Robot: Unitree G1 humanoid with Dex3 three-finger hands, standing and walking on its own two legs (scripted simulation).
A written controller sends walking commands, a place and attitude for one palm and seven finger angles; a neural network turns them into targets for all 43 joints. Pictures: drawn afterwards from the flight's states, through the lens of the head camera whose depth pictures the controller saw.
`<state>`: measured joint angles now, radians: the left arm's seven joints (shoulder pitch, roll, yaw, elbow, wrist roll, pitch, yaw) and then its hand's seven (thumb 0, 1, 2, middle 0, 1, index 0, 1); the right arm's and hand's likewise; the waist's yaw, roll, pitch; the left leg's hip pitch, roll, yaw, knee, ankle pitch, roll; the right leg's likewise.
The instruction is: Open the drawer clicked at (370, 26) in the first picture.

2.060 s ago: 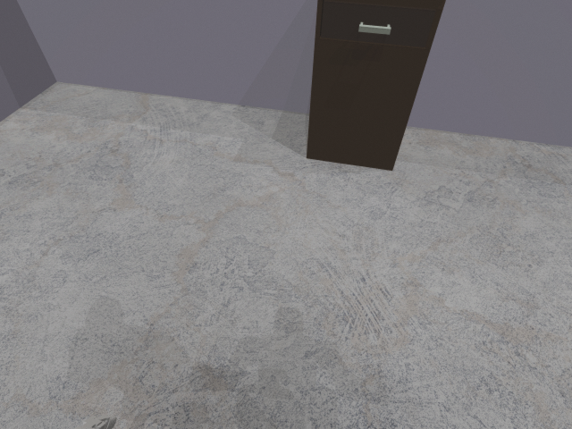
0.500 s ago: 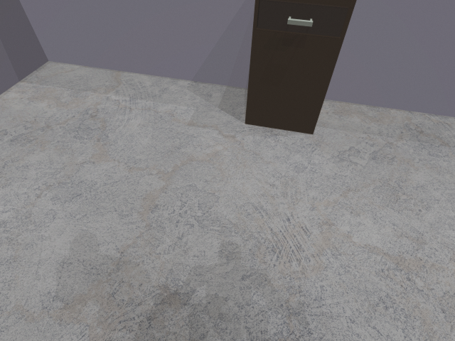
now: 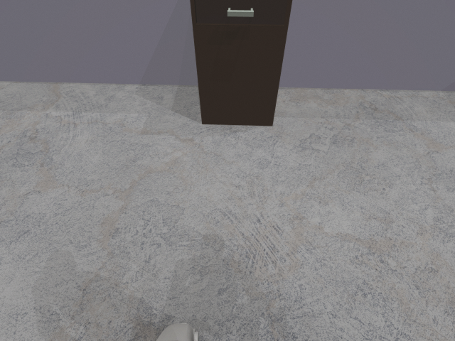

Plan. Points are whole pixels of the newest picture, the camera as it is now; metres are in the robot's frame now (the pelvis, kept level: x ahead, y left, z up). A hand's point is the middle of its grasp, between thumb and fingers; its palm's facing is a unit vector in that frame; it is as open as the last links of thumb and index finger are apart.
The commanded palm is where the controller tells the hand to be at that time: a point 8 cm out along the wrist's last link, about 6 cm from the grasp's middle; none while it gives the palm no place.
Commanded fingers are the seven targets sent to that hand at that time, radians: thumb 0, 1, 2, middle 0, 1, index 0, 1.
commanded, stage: walk to a spot facing it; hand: left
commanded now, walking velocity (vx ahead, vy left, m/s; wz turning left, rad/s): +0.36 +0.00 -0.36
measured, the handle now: (240, 11) +1.50 +0.06 -0.04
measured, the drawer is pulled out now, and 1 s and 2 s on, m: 0.00 0.00 0.00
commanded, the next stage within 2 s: turn to face it in 1.42 s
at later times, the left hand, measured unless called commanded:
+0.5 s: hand (141, 254) +0.32 +0.24 -0.17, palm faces -0.17 -0.96 -0.20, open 7.4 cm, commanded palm none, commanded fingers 0.00 0.90 0.90 -0.20 -0.30 -0.20 -0.30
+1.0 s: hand (197, 191) +0.52 +0.14 -0.17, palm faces -0.31 -0.93 -0.21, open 7.2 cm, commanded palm none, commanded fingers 0.00 0.90 0.90 -0.20 -0.30 -0.20 -0.30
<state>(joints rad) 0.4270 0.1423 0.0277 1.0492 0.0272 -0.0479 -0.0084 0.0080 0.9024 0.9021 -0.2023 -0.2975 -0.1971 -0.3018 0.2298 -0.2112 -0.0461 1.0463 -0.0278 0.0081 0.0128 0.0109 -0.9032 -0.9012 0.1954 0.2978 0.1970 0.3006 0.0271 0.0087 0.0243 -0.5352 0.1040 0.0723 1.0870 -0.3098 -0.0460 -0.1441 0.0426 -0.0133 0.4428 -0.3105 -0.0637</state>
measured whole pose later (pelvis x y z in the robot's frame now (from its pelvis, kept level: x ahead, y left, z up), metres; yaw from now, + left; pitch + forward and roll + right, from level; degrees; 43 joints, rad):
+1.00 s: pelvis +0.42 -0.03 +0.00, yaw -21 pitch +0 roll -2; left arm 0.26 0.20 0.06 1.06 0.03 -0.05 0.00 -0.01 0.94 0.90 -0.20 -0.30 -0.20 -0.30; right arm 0.24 -0.17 -0.06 1.03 -0.03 -0.02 0.01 0.01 -0.93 -0.90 0.20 0.30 0.20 0.30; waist -0.02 0.01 0.02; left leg -0.51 0.17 0.11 0.85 -0.27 -0.04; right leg -0.17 0.01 -0.12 0.43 -0.26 -0.03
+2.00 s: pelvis +0.73 -0.15 -0.02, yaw -22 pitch -1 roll -2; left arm 0.11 0.17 0.05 0.95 0.03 0.01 0.02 0.00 0.91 0.90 -0.20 -0.30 -0.20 -0.30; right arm 0.20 -0.19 -0.06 0.95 -0.02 0.04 0.02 0.00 -0.91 -0.90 0.19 0.30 0.19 0.30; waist -0.03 -0.02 0.05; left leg -0.40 0.11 0.14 0.75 -0.34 -0.04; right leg -0.28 -0.14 -0.33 0.63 -0.29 0.00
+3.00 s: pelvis +0.73 -0.17 -0.01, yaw +3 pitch +0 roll +0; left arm 0.37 0.21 0.05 1.06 0.03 -0.01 0.00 0.01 0.91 0.90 -0.20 -0.30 -0.20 -0.30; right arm 0.17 -0.21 -0.05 0.99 -0.02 0.02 0.02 0.01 -0.90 -0.90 0.19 0.30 0.19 0.30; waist 0.05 -0.02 0.02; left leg -0.20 0.04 0.09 0.51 -0.35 -0.01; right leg -0.21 -0.12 -0.19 0.53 -0.30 0.03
